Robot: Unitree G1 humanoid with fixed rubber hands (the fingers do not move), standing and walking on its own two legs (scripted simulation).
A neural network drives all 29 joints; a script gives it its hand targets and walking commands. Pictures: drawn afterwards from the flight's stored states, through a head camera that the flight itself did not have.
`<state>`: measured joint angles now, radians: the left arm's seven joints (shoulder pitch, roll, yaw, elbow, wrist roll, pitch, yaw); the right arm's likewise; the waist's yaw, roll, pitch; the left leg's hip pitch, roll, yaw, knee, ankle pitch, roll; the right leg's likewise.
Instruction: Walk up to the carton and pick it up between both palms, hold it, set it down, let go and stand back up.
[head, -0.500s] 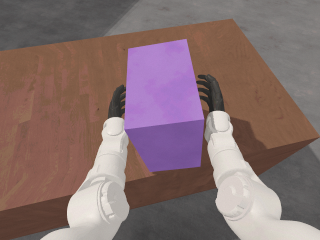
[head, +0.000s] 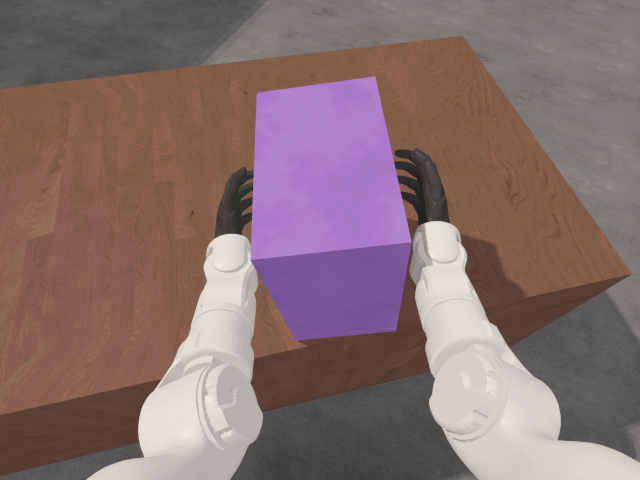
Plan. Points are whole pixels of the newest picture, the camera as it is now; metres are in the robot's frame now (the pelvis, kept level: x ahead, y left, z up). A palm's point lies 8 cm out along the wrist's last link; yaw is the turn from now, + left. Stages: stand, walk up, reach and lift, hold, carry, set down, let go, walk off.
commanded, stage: set down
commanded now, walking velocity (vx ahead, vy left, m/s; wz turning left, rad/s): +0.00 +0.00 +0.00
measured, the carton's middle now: (331, 221) +0.47 +0.00 -0.03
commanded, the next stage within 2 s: none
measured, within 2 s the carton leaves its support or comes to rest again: neither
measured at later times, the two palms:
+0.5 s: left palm (235, 229) +0.42 +0.13 +0.02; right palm (431, 216) +0.42 -0.12 +0.04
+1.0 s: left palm (233, 229) +0.42 +0.13 +0.02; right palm (430, 216) +0.42 -0.12 +0.05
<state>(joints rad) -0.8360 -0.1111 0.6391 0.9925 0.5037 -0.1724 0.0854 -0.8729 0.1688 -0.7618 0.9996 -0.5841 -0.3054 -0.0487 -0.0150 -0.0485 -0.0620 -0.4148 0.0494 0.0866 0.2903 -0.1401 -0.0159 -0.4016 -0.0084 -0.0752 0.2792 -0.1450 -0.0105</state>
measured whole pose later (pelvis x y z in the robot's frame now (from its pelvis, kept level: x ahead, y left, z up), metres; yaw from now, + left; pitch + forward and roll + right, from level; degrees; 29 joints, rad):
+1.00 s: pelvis +0.00 +0.00 +0.00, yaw +0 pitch +15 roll +0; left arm -0.80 -0.18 0.67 0.84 0.60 -0.14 0.05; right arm -0.83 0.20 -0.77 0.90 -0.60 -0.29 -0.01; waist -0.03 -0.08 -0.03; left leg -0.40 0.05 0.09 0.30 -0.15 -0.01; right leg -0.38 -0.01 -0.08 0.28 -0.15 0.00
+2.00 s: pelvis -0.01 +0.01 -0.02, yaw -3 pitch +24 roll -2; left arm -1.02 0.07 0.32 1.36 0.14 -0.26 0.18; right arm -1.00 -0.07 -0.25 1.33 -0.04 -0.24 -0.11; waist 0.02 -0.02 -0.21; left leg -0.70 0.08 0.09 0.52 -0.24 -0.01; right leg -0.66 0.01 -0.05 0.43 -0.19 0.00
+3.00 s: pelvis -0.03 -0.01 -0.01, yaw -1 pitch +16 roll -1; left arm -1.23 0.23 0.04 1.35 -0.16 0.03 0.15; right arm -1.27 -0.20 -0.02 1.35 0.28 0.10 -0.13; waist 0.00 -0.04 -0.19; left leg -0.52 0.07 0.04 0.39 -0.15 -0.03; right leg -0.49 0.02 -0.06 0.34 -0.13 -0.02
